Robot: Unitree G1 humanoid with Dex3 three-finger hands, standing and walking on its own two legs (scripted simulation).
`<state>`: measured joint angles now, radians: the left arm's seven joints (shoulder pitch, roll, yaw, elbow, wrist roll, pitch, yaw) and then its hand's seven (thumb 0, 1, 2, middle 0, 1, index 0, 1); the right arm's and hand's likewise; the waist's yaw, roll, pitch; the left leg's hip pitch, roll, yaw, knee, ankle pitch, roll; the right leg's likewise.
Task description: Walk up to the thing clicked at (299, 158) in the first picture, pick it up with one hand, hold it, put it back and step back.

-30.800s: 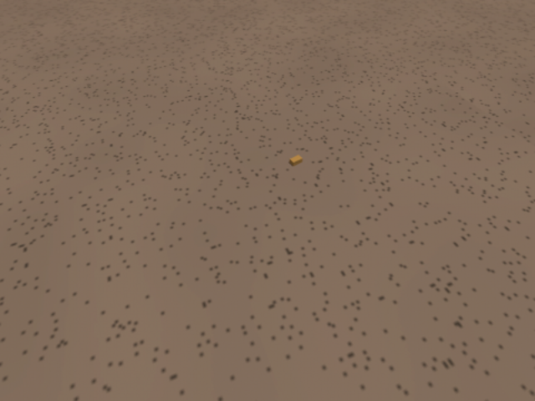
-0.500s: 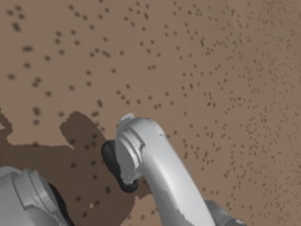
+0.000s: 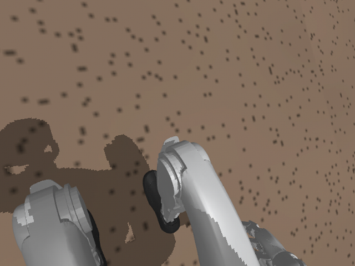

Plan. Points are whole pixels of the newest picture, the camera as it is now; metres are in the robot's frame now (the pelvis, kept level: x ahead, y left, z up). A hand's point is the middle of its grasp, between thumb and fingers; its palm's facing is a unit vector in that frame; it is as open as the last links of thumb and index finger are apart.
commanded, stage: lift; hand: left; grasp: from above
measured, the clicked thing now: out of the picture +0.55 +0.34 -0.21
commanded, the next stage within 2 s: hold in 1.68 s
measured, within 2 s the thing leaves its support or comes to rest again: neither
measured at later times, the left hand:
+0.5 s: hand out of the picture +0.46 +0.33 -0.06, palm faces -0.43 -0.15 -0.89, open 6.7 cm
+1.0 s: hand out of the picture +0.37 +0.30 +0.14, palm faces -0.42 -0.16 -0.89, open 6.7 cm
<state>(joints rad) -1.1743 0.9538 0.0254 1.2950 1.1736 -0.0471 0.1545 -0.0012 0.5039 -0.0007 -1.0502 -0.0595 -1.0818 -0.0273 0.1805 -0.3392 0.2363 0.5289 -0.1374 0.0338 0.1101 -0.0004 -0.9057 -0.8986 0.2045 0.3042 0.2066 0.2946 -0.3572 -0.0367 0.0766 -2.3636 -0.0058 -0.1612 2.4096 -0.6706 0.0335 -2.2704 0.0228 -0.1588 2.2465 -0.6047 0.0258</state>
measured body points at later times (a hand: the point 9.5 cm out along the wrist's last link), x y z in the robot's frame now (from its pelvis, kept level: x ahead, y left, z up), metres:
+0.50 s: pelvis -0.01 +0.00 +0.06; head +0.23 +0.08 +0.43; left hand +0.48 +0.33 -0.01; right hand +0.08 -0.27 -0.04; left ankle +0.07 +0.11 -0.30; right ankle +0.12 -0.11 -0.30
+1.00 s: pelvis +0.01 +0.00 +0.22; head +0.15 +0.03 +0.65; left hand +0.39 +0.31 +0.19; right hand +0.15 -0.24 +0.09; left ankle +0.07 +0.11 -0.30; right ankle +0.12 -0.11 -0.30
